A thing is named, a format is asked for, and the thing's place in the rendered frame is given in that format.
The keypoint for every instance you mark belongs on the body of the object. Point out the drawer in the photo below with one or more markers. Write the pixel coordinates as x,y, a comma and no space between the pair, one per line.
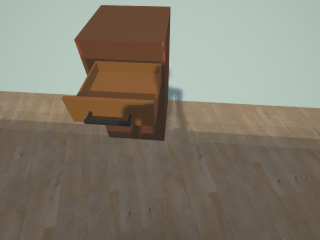
113,90

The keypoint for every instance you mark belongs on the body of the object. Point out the handle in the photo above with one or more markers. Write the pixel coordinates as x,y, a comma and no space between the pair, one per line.
87,120

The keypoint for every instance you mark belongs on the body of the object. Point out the cabinet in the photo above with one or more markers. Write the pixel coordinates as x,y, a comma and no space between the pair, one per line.
130,34

